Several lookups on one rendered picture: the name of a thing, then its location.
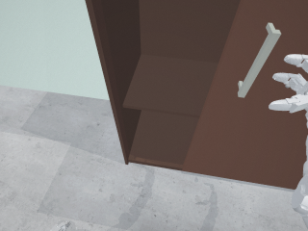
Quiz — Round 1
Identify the wardrobe door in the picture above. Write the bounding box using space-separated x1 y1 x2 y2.
182 0 308 190

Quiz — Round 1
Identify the handle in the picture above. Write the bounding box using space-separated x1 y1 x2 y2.
238 22 281 98

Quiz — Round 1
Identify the left robot hand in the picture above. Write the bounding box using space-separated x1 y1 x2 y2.
50 220 70 231

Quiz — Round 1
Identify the robot right upper arm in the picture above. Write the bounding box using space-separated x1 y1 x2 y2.
291 174 308 229

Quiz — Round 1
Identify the right robot hand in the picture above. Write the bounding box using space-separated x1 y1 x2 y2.
269 54 308 113

